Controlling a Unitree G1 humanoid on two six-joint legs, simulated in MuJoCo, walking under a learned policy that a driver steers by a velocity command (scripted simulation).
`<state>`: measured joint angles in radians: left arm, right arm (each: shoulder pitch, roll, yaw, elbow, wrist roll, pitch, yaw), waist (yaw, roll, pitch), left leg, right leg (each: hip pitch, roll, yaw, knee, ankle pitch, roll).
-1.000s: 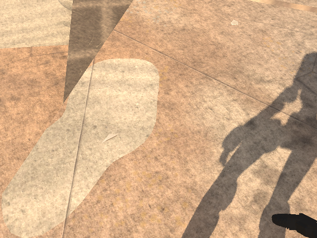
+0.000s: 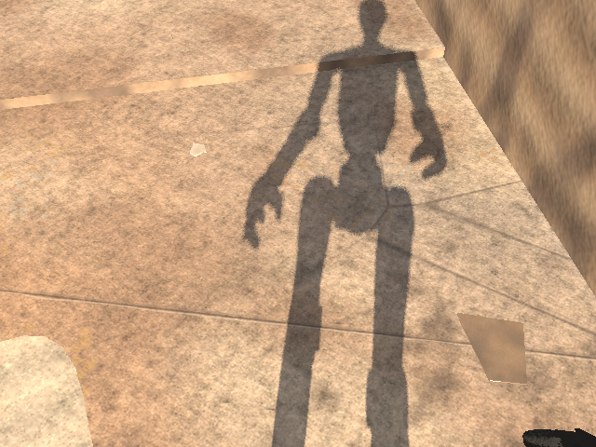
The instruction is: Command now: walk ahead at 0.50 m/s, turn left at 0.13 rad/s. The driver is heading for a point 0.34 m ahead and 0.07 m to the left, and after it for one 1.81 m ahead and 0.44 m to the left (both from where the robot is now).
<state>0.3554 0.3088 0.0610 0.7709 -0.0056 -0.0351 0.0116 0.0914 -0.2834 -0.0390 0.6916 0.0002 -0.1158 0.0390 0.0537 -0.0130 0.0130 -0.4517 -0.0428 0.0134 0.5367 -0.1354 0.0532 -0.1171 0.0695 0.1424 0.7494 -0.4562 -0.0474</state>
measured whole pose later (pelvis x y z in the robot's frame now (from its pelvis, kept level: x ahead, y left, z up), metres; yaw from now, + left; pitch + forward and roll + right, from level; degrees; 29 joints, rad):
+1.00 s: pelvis +0.50 +0.13 +0.00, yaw +29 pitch +2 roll -1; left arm 0.36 0.30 0.05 0.89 -0.03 -0.07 -0.01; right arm 0.06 -0.27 -0.04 0.59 0.00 -0.04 0.03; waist 0.06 0.01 0.06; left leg -0.48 -0.01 0.03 0.62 -0.16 0.06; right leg -0.15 -0.06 -0.03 0.96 -0.50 0.01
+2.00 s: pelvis +1.05 +0.29 +0.00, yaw +0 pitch +2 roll +1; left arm 0.36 0.30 0.07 0.78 -0.01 -0.03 0.01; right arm 0.07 -0.27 -0.04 0.70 -0.01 -0.12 0.03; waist 0.06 -0.02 0.01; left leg -0.46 -0.03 0.00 0.53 -0.11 0.02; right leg -0.10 0.07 0.19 0.69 -0.50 -0.05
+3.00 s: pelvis +1.55 +0.33 +0.01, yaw +22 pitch +2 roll +0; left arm 0.30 0.30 0.07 0.87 -0.02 -0.03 0.01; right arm 0.03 -0.26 -0.05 0.65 0.03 0.00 0.06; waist 0.06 -0.03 0.06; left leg -0.48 0.00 0.09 0.58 -0.42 0.02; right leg 0.03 -0.14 -0.26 0.48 -0.37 0.05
